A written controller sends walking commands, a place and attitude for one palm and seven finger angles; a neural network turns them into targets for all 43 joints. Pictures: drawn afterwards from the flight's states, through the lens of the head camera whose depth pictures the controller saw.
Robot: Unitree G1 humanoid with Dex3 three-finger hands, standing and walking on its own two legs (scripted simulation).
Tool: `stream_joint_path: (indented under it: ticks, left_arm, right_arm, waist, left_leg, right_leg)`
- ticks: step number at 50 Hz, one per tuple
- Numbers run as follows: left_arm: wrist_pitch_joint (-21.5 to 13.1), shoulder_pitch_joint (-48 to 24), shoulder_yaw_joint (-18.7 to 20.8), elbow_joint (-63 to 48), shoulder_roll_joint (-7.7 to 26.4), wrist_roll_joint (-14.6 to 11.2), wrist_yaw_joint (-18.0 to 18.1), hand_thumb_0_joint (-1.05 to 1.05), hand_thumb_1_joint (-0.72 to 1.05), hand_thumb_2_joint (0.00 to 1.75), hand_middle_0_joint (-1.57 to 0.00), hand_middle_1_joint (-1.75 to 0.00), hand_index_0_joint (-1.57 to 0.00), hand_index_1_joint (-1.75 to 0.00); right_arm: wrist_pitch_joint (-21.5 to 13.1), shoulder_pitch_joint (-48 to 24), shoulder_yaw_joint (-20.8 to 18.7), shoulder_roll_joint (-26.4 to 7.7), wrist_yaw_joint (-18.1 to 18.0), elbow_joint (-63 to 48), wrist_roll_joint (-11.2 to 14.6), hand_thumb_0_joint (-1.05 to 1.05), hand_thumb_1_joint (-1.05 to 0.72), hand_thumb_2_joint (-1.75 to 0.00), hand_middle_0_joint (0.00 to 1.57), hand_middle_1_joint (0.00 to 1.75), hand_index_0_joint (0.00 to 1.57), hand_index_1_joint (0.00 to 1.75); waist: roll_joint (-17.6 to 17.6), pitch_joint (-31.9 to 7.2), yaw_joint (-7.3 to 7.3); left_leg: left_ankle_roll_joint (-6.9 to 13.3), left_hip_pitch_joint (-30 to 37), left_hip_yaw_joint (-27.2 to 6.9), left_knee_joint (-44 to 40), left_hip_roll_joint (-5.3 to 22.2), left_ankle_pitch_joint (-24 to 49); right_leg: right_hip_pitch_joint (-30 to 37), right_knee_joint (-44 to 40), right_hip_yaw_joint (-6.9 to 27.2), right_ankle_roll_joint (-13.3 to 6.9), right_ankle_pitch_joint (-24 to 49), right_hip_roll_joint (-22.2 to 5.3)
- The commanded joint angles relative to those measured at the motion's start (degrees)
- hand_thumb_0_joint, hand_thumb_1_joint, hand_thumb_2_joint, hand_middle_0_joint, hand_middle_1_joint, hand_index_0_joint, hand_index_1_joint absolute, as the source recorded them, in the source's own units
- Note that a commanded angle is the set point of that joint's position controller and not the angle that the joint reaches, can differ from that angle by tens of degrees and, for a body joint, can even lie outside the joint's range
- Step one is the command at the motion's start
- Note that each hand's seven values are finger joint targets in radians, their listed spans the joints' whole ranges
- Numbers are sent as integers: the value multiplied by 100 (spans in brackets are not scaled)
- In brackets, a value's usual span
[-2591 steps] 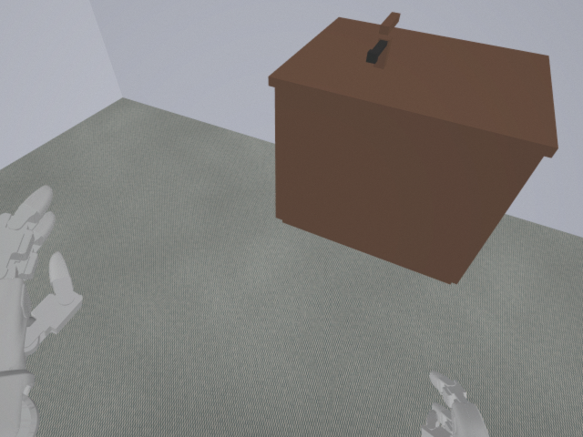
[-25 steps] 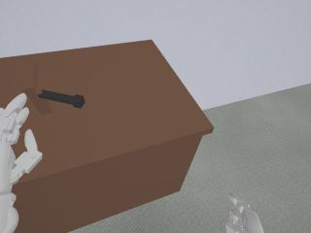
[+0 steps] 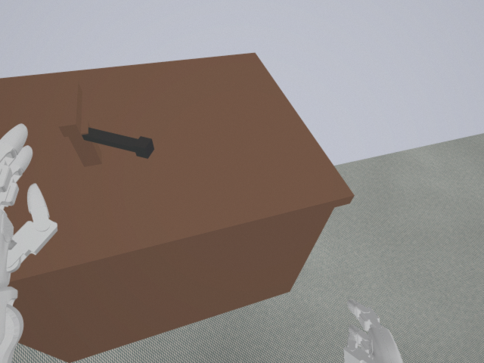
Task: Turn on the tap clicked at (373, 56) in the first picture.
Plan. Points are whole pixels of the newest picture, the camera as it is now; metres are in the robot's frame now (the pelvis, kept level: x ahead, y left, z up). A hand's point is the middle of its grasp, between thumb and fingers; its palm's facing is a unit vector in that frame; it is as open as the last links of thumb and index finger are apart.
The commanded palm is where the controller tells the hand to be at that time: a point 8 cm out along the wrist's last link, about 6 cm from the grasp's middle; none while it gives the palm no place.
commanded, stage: come to a stop and stand still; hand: left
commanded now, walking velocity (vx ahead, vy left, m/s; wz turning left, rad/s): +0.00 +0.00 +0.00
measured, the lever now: (144, 147) +0.46 +0.25 +0.07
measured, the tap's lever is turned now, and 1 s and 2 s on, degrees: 57 57 57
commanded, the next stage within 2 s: look again from close up in 0.40 s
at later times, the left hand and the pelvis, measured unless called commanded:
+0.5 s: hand (67, 230) +0.22 +0.24 +0.16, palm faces +0.38 -0.85 -0.37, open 7.4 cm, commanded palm +0.16 +0.28 +0.18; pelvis +0.00 +0.00 +0.00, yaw +0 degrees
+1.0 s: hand (48, 189) +0.25 +0.27 +0.20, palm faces +0.45 -0.82 -0.35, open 7.4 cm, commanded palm +0.16 +0.27 +0.17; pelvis +0.00 -0.02 +0.00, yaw +3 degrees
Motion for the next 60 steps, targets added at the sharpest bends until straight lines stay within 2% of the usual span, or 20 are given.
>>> stream_joint_path:
  ticks: [1,4,11,16,22,24,33,36,43,44,45,46,47,48,49,52,56,58,59,60]
  left_arm:
    - [-336,-480,281,-1314,844,21,95,0,90,90,-20,-30,-20,-30]
    - [-304,-368,547,-1271,1050,27,133,0,90,90,-20,-30,-20,-30]
    - [-284,-296,417,-1400,905,-16,90,0,90,90,-20,-30,-20,-30]
    - [-233,-231,363,-1409,873,-13,86,0,90,90,-20,-30,-20,-30]
    - [-213,-166,388,-1326,871,-13,106,0,90,90,-20,-30,-20,-30]
    - [-211,-231,456,-1462,976,-7,119,0,90,90,-20,-30,-20,-30]
    - [-170,-141,412,-1336,905,-21,135,0,90,90,-20,-30,-20,-30]
    - [-156,-87,416,-1323,894,-49,131,0,90,90,-20,-30,-20,-30]
    - [-135,-138,343,-1357,846,-42,139,0,90,90,-20,-30,-20,-30]
    - [-957,-5272,1359,-3296,5354,270,238,0,90,90,-20,-30,-20,-30]
    - [146,-3507,1798,229,2508,796,-22,0,90,90,-20,-30,-20,-30]
    - [605,-2031,351,510,1272,-96,-173,0,90,90,-20,-30,-20,-30]
    - [829,-2003,455,-196,830,-459,-409,0,90,90,-20,-30,-20,-30]
    - [1163,-1410,640,-102,1076,-771,-540,0,90,90,-20,-30,-20,-30]
    - [1490,-874,252,208,612,-840,-652,0,90,90,-20,-30,-20,-30]
    - [1680,-963,11,-477,835,-318,-609,0,90,90,-20,-30,-20,-30]
    - [859,-883,577,-1023,1188,-264,-138,0,90,90,-20,-30,-20,-30]
    - [391,-1153,776,-1164,1333,-312,170,0,90,90,-20,-30,-20,-30]
    - [258,-1558,993,-1318,1712,-236,352,0,90,90,-20,-30,-20,-30]
    - [187,-1862,768,-1215,1495,-169,467,0,90,90,-20,-30,-20,-30]
  right_arm:
    - [-286,-540,-381,-804,-72,-939,2,0,-90,-90,20,30,20,30]
    - [-218,-627,-352,-776,-113,-975,-3,0,-90,-90,20,30,20,30]
    - [-149,-613,-351,-776,-145,-1047,-10,0,-90,-90,20,30,20,30]
    - [-148,-620,-363,-799,-137,-1053,-7,0,-90,-90,20,30,20,30]
    - [-126,-613,-363,-820,-157,-1025,-4,0,-90,-90,20,30,20,30]
    - [-148,-675,-346,-818,-175,-1023,-2,0,-90,-90,20,30,20,30]
    - [-148,-614,-359,-801,-185,-983,2,0,-90,-90,20,30,20,30]
    - [-141,-623,-355,-798,-188,-974,6,0,-90,-90,20,30,20,30]
    - [-134,-617,-366,-812,-197,-980,16,0,-90,-90,20,30,20,30]
    - [24,532,1024,-1241,-594,-1907,427,0,-90,-90,20,30,20,30]
    - [-88,-389,-269,-789,-478,-447,-389,0,-90,-90,20,30,20,30]
    - [-108,-358,-352,-992,-137,-593,-231,0,-90,-90,20,30,20,30]
    - [-168,-425,-442,-1231,-65,-578,-241,0,-90,-90,20,30,20,30]
    - [-152,-587,-432,-1317,-62,-532,-195,0,-90,-90,20,30,20,30]
    - [-117,-826,-292,-1201,32,-579,-106,0,-90,-90,20,30,20,30]
    - [36,-1106,-251,-1251,163,-667,-104,0,-90,-90,20,30,20,30]
    - [175,-1267,-279,-1095,33,-726,-135,0,-90,-90,20,30,20,30]
    - [133,-1309,-266,-1007,-54,-641,-163,0,-90,-90,20,30,20,30]
    - [118,-1320,-207,-978,-82,-567,-120,0,-90,-90,20,30,20,30]
    - [75,-1334,-207,-882,-95,-551,-163,0,-90,-90,20,30,20,30]
  waist:
    - [541,-885,-147]
    - [410,-843,-135]
    - [639,-876,-149]
    - [542,-854,-143]
    - [343,-903,-145]
    - [511,-936,-143]
    - [343,-828,-135]
    - [368,-906,-142]
    - [439,-794,-154]
    - [2036,-228,-581]
    - [1228,-1773,168]
    - [953,-1848,-141]
    - [601,-2211,-55]
    - [552,-2143,135]
    - [550,-1703,169]
    - [268,-1102,52]
    - [-155,-1328,18]
    - [129,-1331,45]
    - [474,-1245,39]
    - [806,-1292,14]
  left_leg:
    - [-1050,138,-1390,-837,1374,627]
    - [-989,4,-1332,-869,1310,340]
    - [-1059,177,-1285,-859,1294,847]
    - [-1112,218,-1295,-926,1310,780]
    - [-977,66,-1241,-842,1212,459]
    - [-1010,160,-1247,-828,1181,617]
    - [-883,-33,-1272,-855,1206,284]
    - [-952,97,-1248,-754,1185,725]
    - [-846,-24,-1260,-828,1186,219]
    - [-636,-1940,-1766,-564,1124,-185]
    - [-1083,555,-1401,-271,955,1675]
    - [-1488,1578,-1713,-238,1102,3384]
    - [-1394,2226,-1735,-159,1154,3659]
    - [-1249,2147,-1516,-184,1036,3701]
    - [-1278,1890,-1398,-265,1024,3640]
    - [-929,953,-1245,-66,916,2216]
    - [-805,257,-1210,84,797,325]
    - [-672,17,-1163,134,717,-604]
    - [-632,-110,-1145,104,690,-1065]
    - [-579,-179,-1136,164,622,-1225]
  right_leg:
    - [350,-219,501,-184,197,-282]
    - [445,-321,532,-170,267,-289]
    - [461,-315,475,-160,440,-235]
    - [452,-325,443,-142,328,-191]
    - [632,-454,548,-160,483,-266]
    - [575,-410,544,-167,553,-265]
    - [685,-489,609,-164,518,-292]
    - [680,-474,586,-178,692,-300]
    - [653,-538,668,-187,540,-318]
    - [1371,535,587,177,-252,307]
    - [109,565,363,-241,149,267]
    - [-863,491,74,-229,-19,304]
    - [-1262,621,292,-85,12,289]
    - [-1118,621,304,-122,33,219]
    - [-1111,617,255,-135,-48,244]
    - [-1001,485,83,-208,164,219]
    - [-901,456,47,-189,-108,337]
    - [-964,460,147,-153,-569,308]
    - [-1030,453,225,-157,-811,309]
    - [-1005,408,291,-173,-902,231]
